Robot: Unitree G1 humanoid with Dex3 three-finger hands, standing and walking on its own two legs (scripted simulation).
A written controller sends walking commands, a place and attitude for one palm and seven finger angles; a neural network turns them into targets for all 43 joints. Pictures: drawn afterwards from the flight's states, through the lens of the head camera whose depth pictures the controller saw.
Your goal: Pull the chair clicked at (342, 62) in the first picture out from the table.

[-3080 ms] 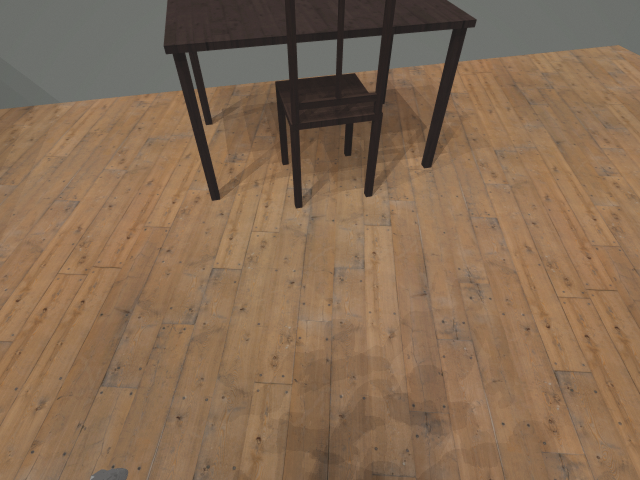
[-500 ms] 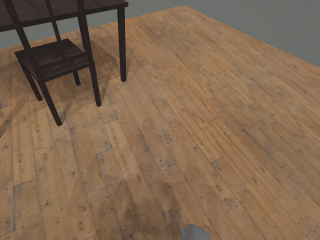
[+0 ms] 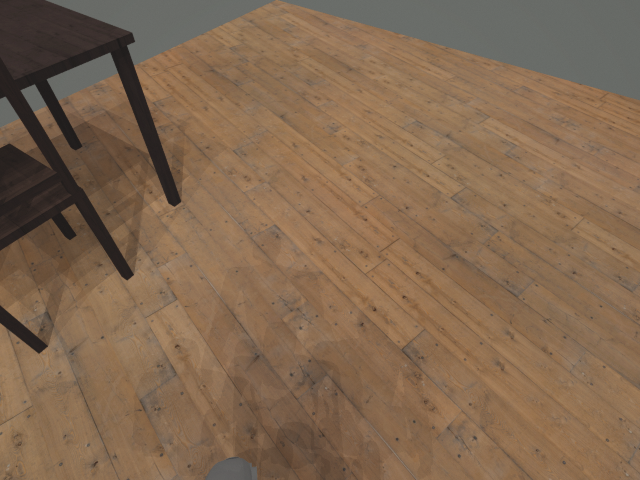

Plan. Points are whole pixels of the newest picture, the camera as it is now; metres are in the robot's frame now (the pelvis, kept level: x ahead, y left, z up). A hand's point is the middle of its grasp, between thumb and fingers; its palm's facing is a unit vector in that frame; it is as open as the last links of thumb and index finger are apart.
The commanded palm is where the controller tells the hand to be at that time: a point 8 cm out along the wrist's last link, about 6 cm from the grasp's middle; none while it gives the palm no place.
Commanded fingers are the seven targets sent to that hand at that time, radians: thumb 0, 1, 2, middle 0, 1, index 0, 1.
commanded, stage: walk to a spot facing it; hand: left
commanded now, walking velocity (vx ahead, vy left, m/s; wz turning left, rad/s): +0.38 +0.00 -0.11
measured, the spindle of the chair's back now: out of the picture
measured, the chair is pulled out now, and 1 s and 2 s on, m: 0.00 0.00 0.00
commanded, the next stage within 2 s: turn to face it in 1.90 s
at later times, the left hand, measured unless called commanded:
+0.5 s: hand (175, 409) +0.26 +0.23 -0.17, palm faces -0.02 -0.99 -0.16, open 7.3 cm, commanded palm none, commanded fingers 0.00 0.90 0.90 -0.20 -0.30 -0.20 -0.30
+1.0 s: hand (236, 296) +0.47 +0.17 -0.17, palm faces -0.04 -0.99 -0.16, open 7.3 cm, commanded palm none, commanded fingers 0.00 0.90 0.90 -0.20 -0.30 -0.20 -0.30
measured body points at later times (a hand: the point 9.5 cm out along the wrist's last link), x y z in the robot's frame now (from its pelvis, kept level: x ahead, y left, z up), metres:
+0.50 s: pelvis +0.23 +0.06 +0.01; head +0.24 +0.07 +0.46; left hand +0.26 +0.28 -0.15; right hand +0.21 -0.18 -0.14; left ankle +0.21 +0.15 -0.73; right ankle +0.25 -0.09 -0.66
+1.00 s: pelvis +0.46 +0.00 +0.00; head +0.47 +0.01 +0.45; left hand +0.47 +0.22 -0.16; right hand +0.49 -0.25 -0.14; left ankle +0.56 +0.11 -0.70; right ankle +0.39 -0.11 -0.73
